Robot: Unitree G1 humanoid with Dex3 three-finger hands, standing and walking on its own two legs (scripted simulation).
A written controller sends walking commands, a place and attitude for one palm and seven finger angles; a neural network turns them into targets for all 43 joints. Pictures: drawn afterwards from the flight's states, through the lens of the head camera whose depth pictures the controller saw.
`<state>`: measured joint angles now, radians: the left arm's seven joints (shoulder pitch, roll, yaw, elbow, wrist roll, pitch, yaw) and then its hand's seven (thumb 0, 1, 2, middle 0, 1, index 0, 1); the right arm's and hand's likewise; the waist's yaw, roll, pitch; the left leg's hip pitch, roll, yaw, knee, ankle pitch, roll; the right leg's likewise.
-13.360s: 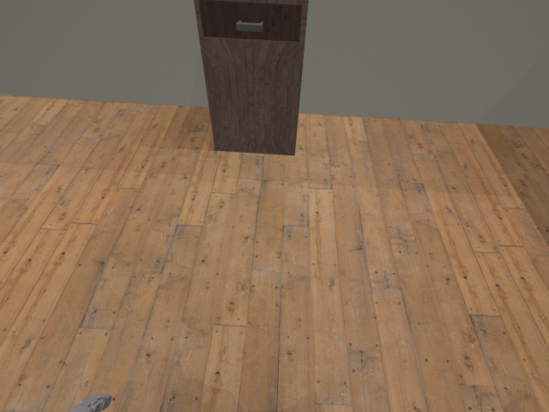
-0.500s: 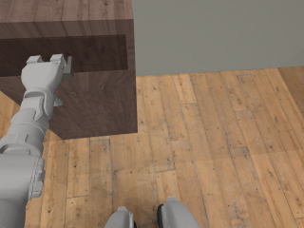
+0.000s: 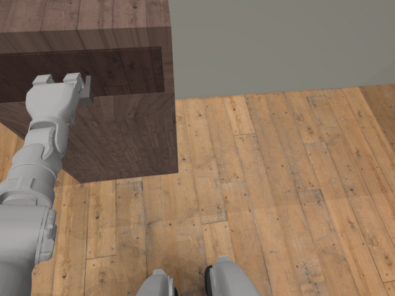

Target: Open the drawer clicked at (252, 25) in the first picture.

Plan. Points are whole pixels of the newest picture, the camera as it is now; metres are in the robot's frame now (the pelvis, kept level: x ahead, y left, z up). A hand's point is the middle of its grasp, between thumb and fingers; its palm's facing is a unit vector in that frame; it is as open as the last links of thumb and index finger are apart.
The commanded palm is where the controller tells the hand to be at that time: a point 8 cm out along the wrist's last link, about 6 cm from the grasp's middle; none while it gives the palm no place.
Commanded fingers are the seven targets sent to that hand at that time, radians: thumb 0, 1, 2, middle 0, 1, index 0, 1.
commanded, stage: pull the drawer open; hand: left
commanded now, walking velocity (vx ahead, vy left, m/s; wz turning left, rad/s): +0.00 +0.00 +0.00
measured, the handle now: (65, 89) +0.55 +0.26 +0.01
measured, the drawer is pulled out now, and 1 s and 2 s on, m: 0.00 0.11 0.22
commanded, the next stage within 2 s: none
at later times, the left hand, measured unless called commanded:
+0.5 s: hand (65, 134) +0.45 +0.25 -0.01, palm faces -0.05 -0.05 -1.00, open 6.0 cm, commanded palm +0.41 +0.24 +0.04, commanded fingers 0.00 0.90 0.90 -0.40 -1.35 -0.40 -1.35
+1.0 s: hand (62, 164) +0.38 +0.24 -0.01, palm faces -0.03 -0.05 -1.00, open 6.0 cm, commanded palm +0.35 +0.24 +0.04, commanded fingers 0.00 0.90 0.90 -0.40 -1.35 -0.40 -1.35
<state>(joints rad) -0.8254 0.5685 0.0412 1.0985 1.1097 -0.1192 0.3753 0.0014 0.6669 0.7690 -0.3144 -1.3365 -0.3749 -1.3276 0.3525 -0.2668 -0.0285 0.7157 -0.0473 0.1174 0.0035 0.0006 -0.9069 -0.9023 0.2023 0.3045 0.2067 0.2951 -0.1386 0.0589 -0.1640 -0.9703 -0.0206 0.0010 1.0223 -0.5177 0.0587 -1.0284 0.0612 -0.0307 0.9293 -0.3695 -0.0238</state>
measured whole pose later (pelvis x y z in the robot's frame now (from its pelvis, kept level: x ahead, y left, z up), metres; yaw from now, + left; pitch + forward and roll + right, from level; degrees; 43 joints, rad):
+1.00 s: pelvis +0.02 +0.00 +0.02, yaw +0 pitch +20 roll -2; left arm -0.27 0.39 -0.01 0.61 1.10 -0.04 0.45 0.01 0.67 0.79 -0.28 -1.35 -0.37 -1.32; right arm 0.23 -0.25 -0.05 0.64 -0.03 0.16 0.00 0.00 -0.91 -0.90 0.20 0.30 0.21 0.29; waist -0.03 0.05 -0.16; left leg -0.72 -0.03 0.02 0.88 -0.51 0.06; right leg -0.80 0.06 0.00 0.83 -0.38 -0.02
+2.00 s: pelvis +0.02 -0.01 +0.02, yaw +0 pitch +16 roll +0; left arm 0.16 0.35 -0.02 0.27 1.10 -0.03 0.51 0.02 0.67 0.79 -0.28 -1.33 -0.39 -1.33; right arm 0.14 -0.23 -0.03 0.60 -0.03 0.11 -0.01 0.01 -0.91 -0.90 0.20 0.30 0.21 0.30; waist 0.01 0.03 -0.15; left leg -0.66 -0.03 0.03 0.90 -0.52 0.04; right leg -0.76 0.06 0.00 0.89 -0.40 -0.04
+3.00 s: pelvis +0.01 -0.02 +0.00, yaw +0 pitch +16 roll +0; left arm 0.47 0.34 0.01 0.03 1.10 -0.08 0.58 0.02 0.65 0.76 -0.32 -1.30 -0.39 -1.30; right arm 0.10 -0.24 -0.03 0.57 -0.06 0.09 0.01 0.01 -0.91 -0.90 0.20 0.30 0.21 0.30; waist 0.04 0.03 -0.16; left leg -0.72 -0.03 0.03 1.01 -0.56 0.03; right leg -0.83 0.06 0.00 1.00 -0.45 -0.05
